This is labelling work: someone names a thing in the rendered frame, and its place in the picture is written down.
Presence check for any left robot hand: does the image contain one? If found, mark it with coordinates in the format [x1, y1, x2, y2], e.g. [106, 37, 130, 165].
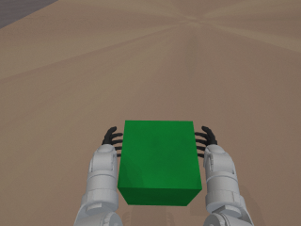
[102, 126, 123, 157]

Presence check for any right robot forearm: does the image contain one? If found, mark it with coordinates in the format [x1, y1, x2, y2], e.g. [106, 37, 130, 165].
[203, 144, 254, 226]

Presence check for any carton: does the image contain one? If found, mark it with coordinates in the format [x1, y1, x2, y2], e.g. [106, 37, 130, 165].
[117, 120, 202, 206]

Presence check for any left robot forearm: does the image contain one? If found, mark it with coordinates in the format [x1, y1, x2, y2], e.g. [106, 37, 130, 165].
[73, 144, 119, 226]

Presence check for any robot left upper arm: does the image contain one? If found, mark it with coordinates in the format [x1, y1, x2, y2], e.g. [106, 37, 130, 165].
[73, 210, 123, 226]

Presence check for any robot right upper arm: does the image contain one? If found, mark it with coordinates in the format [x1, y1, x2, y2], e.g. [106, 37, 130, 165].
[203, 212, 252, 226]

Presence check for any right robot hand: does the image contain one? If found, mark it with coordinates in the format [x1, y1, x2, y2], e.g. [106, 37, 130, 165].
[195, 126, 217, 158]

